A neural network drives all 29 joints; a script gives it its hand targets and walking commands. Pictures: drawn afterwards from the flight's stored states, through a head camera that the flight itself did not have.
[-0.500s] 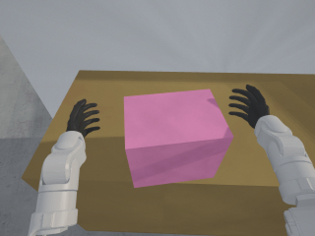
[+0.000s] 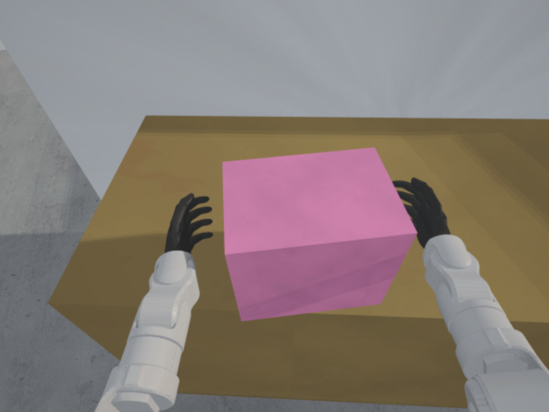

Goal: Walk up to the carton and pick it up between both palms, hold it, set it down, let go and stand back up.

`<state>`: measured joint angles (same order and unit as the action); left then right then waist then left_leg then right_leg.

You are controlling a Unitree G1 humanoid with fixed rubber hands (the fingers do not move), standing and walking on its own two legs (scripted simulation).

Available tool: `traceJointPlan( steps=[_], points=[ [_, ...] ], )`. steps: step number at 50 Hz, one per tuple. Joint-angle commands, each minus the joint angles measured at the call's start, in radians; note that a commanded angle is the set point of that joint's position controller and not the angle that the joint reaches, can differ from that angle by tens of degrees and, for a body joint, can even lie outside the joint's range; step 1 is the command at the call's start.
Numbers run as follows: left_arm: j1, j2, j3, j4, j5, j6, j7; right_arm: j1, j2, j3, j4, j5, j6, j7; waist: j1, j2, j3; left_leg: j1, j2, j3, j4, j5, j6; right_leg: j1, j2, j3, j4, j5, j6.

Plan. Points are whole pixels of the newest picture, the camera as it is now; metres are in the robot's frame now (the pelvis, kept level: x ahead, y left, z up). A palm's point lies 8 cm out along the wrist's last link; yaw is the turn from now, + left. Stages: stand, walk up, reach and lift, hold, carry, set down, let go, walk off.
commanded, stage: reach and lift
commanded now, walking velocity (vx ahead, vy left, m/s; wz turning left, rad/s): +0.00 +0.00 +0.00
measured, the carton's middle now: (306, 237) +0.40 +0.01 +0.03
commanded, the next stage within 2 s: none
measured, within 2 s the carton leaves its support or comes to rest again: leaves its support in 1.92 s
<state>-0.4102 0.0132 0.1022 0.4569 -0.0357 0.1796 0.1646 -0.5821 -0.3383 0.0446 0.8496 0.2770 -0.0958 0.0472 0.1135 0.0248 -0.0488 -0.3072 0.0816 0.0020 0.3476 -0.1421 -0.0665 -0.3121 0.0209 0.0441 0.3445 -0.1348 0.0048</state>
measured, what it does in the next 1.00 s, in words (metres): stands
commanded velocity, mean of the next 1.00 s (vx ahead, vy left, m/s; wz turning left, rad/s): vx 0.00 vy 0.00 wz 0.00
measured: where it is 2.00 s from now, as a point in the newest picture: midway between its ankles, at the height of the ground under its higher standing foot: outside the picture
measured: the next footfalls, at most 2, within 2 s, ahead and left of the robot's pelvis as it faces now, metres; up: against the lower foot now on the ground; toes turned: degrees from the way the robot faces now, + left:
none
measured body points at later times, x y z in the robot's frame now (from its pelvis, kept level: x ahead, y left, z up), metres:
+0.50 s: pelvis +0.00 +0.00 +0.00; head +0.03 +0.00 +0.45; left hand +0.36 +0.19 +0.06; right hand +0.42 -0.15 +0.07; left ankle +0.01 +0.16 -0.75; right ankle +0.02 -0.12 -0.75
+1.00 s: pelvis +0.00 -0.01 +0.00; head +0.03 +0.00 +0.45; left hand +0.35 +0.19 +0.07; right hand +0.42 -0.15 +0.07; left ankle +0.01 +0.16 -0.75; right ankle +0.02 -0.12 -0.75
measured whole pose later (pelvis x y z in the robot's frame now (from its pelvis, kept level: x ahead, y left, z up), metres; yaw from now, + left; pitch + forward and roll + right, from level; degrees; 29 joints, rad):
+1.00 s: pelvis +0.00 -0.01 +0.00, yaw +1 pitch +3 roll -1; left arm -0.41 -0.05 0.15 0.45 0.07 0.14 0.22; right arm -0.59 -0.20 0.03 0.84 0.23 -0.08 -0.07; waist 0.08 0.01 -0.01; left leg -0.25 0.10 -0.02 0.34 -0.15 -0.08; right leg -0.23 0.03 0.02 0.31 -0.13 -0.01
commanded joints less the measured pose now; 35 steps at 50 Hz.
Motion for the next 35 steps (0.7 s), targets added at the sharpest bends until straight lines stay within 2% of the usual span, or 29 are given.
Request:
traceJointPlan(
  steps=[1,2,3,6,8,9,10,11,12,14,15,16,17,18,19,20,23,24,25,26,27,28,29,30,31,32,33,34,35],
  points=[
    [-0.295,0.088,0.033,-0.16,0.029,-0.094,-0.01,-0.433,-0.122,0.005,-0.083,0.029,-0.063,-0.006,0.011,-0.117,-0.437,0.125,-0.096,0.072,0.004,0.255,0.041,0.246,0.044,-0.042,0.002,0.273,0.029],
    [-0.332,0.112,0.058,-0.238,0.043,-0.108,-0.006,-0.458,-0.115,-0.009,-0.162,0.021,-0.074,-0.008,0.027,-0.108,-0.523,0.139,-0.098,0.081,0.001,0.248,0.034,0.263,0.05,-0.049,-0.003,0.278,0.029],
    [-0.294,0.075,0.034,-0.142,0.045,-0.104,-0.007,-0.424,-0.108,0.012,-0.057,0.027,-0.067,-0.005,0.013,-0.085,-0.426,0.158,-0.092,0.073,-0.001,0.234,0.032,0.206,0.056,-0.054,-0.013,0.208,0.027],
    [-0.342,0.058,-0.015,-0.235,0.016,-0.131,-0.003,-0.443,-0.095,0.006,-0.08,0.041,-0.079,0.003,0.013,-0.037,-0.491,0.22,-0.09,0.07,0.023,0.297,0.02,0.159,0.053,-0.062,-0.042,0.162,0.003],
    [-0.315,0.024,-0.043,-0.163,0.009,-0.138,-0.006,-0.421,-0.085,-0.001,-0.042,0.039,-0.082,-0.002,-0.013,-0.018,-0.486,0.254,-0.085,0.051,0.033,0.323,0.012,0.145,0.056,-0.059,-0.053,0.172,0.0],
    [-0.341,0.033,-0.031,-0.192,0.021,-0.139,-0.003,-0.449,-0.076,-0.005,-0.063,0.04,-0.085,-0.002,-0.006,-0.023,-0.501,0.257,-0.081,0.05,0.033,0.326,0.015,0.141,0.053,-0.055,-0.049,0.182,0.002],
    [-0.283,0.018,-0.035,-0.188,0.037,-0.131,-0.005,-0.395,-0.084,-0.022,-0.03,0.02,-0.082,-0.008,-0.042,-0.032,-0.463,0.256,-0.086,0.051,0.024,0.288,0.018,0.151,0.054,-0.062,-0.051,0.164,0.007],
    [-0.366,0.037,-0.022,-0.268,0.034,-0.139,-0.006,-0.44,-0.049,-0.036,-0.076,0.011,-0.084,-0.022,-0.034,-0.008,-0.504,0.248,-0.093,0.056,0.026,0.275,0.017,0.153,0.05,-0.059,-0.057,0.176,0.013],
    [-0.319,0.012,-0.017,-0.164,0.049,-0.127,-0.008,-0.43,-0.024,-0.006,-0.068,0.011,-0.077,-0.031,-0.036,-0.047,-0.425,0.224,-0.092,0.05,0.017,0.264,0.022,0.173,0.048,-0.06,-0.05,0.169,0.025],
    [-0.296,0.004,-0.013,-0.229,0.061,-0.124,-0.006,-0.401,-0.003,-0.009,-0.106,-0.009,-0.075,-0.043,-0.041,-0.051,-0.457,0.252,-0.097,0.049,0.017,0.261,0.029,0.177,0.045,-0.062,-0.051,0.168,0.032],
    [-0.327,-0.016,-0.048,-0.194,0.044,-0.124,-0.007,-0.429,-0.003,-0.025,-0.079,-0.027,-0.072,-0.048,-0.059,-0.054,-0.43,0.252,-0.097,0.046,0.016,0.268,0.026,0.148,0.048,-0.071,-0.051,0.154,0.028],
    [-0.297,-0.023,-0.032,-0.249,0.059,-0.121,0.002,-0.431,0.003,-0.003,-0.143,-0.016,-0.077,-0.053,-0.027,-0.059,-0.492,0.298,-0.091,0.05,0.031,0.337,0.018,0.179,0.057,-0.067,-0.046,0.191,0.021],
    [-0.315,-0.027,-0.024,-0.211,0.078,-0.108,0.004,-0.447,0.007,-0.014,-0.068,-0.018,-0.061,-0.054,-0.039,-0.036,-0.429,0.296,-0.087,0.047,0.024,0.32,0.019,0.143,0.056,-0.068,-0.054,0.15,0.021],
    [-0.311,-0.022,-0.006,-0.231,0.087,-0.104,0.004,-0.436,0.013,-0.02,-0.108,-0.038,-0.058,-0.063,-0.033,-0.059,-0.462,0.318,-0.09,0.043,0.033,0.313,0.021,0.149,0.06,-0.069,-0.061,0.154,0.021],
    [-0.337,-0.034,-0.018,-0.234,0.091,-0.096,0.002,-0.449,0.011,-0.037,-0.084,-0.034,-0.054,-0.068,-0.044,-0.035,-0.453,0.301,-0.087,0.045,0.025,0.298,0.024,0.146,0.059,-0.067,-0.06,0.149,0.024],
    [-0.288,-0.052,0.01,-0.228,0.094,-0.09,0.006,-0.443,0.037,-0.001,-0.157,-0.022,-0.055,-0.076,-0.01,-0.086,-0.46,0.308,-0.086,0.049,0.029,0.319,0.031,0.175,0.061,-0.065,-0.057,0.156,0.023],
    [-0.316,-0.066,-0.022,-0.239,0.085,-0.08,0.019,-0.464,0.04,0.016,-0.196,-0.026,-0.054,-0.088,-0.019,-0.056,-0.47,0.309,-0.084,0.05,0.028,0.335,0.025,0.161,0.06,-0.071,-0.042,0.175,0.024],
    [-0.313,-0.068,-0.006,-0.273,0.087,-0.078,0.024,-0.484,0.05,0.019,-0.264,-0.025,-0.057,-0.091,-0.022,-0.098,-0.516,0.302,-0.09,0.052,0.039,0.349,0.032,0.184,0.057,-0.077,-0.038,0.21,0.023],
    [-0.336,-0.075,-0.026,-0.256,0.078,-0.079,0.023,-0.482,0.052,0.017,-0.172,-0.013,-0.04,-0.086,-0.027,-0.058,-0.453,0.309,-0.081,0.044,0.035,0.344,0.029,0.143,0.06,-0.072,-0.052,0.17,0.017],
    [-0.33,-0.079,-0.027,-0.306,0.075,-0.073,0.028,-0.475,0.048,0.019,-0.244,-0.001,-0.043,-0.084,-0.018,-0.046,-0.505,0.348,-0.078,0.047,0.044,0.384,0.024,0.156,0.062,-0.084,-0.043,0.196,0.014],
    [-0.265,-0.092,-0.027,-0.233,0.088,-0.058,0.023,-0.422,0.037,0.002,-0.17,-0.005,-0.034,-0.085,-0.035,-0.059,-0.445,0.346,-0.072,0.042,0.049,0.383,0.026,0.137,0.07,-0.073,-0.046,0.191,0.017],
    [-0.292,-0.096,-0.039,-0.273,0.088,-0.06,0.021,-0.453,0.061,0.024,-0.188,0.006,-0.04,-0.085,-0.008,-0.032,-0.445,0.351,-0.075,0.038,0.061,0.4,0.02,0.134,0.064,-0.066,-0.056,0.202,0.015],
    [-0.318,-0.089,-0.038,-0.295,0.088,-0.059,0.023,-0.46,0.052,0.014,-0.198,0.007,-0.04,-0.083,-0.012,-0.005,-0.45,0.38,-0.066,0.038,0.057,0.405,0.01,0.12,0.069,-0.074,-0.066,0.167,0.01],
    [-0.322,-0.078,-0.039,-0.264,0.084,-0.055,0.021,-0.463,0.079,0.034,-0.237,0.001,-0.037,-0.086,-0.014,-0.051,-0.434,0.35,-0.073,0.044,0.049,0.386,0.019,0.137,0.063,-0.072,-0.063,0.171,0.012],
    [-0.311,-0.112,-0.059,-0.292,0.075,-0.052,0.021,-0.443,0.059,0.0,-0.218,-0.016,-0.035,-0.092,-0.045,-0.037,-0.442,0.357,-0.073,0.032,0.043,0.366,0.019,0.131,0.065,-0.077,-0.072,0.163,0.01],
    [-0.302,-0.11,-0.055,-0.239,0.084,-0.045,0.016,-0.432,0.075,-0.001,-0.178,-0.033,-0.025,-0.095,-0.049,-0.066,-0.399,0.335,-0.077,0.036,0.033,0.315,0.03,0.12,0.06,-0.076,-0.073,0.138,0.018],
    [-0.273,-0.103,-0.035,-0.303,0.091,-0.048,0.018,-0.428,0.083,0.013,-0.279,-0.021,-0.03,-0.099,-0.028,-0.071,-0.462,0.349,-0.08,0.044,0.042,0.363,0.033,0.169,0.062,-0.076,-0.056,0.178,0.02],
    [-0.275,-0.103,-0.059,-0.241,0.083,-0.05,0.013,-0.412,0.082,0.016,-0.198,-0.015,-0.018,-0.096,-0.057,-0.062,-0.402,0.335,-0.08,0.041,0.042,0.346,0.031,0.146,0.056,-0.073,-0.063,0.179,0.017],
    [-0.299,-0.102,-0.06,-0.275,0.086,-0.062,0.012,-0.415,0.085,0.016,-0.231,-0.02,-0.026,-0.094,-0.058,-0.045,-0.464,0.347,-0.076,0.041,0.05,0.351,0.031,0.141,0.052,-0.075,-0.057,0.178,0.013]
  ],
)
